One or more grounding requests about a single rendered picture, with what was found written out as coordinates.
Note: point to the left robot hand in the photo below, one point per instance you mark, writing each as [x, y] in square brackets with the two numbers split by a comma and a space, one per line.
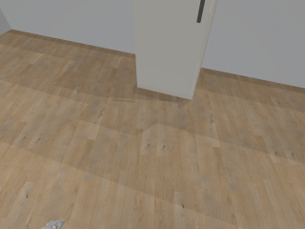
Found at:
[57, 224]

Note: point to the fridge door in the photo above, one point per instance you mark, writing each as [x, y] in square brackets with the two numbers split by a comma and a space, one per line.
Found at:
[168, 42]

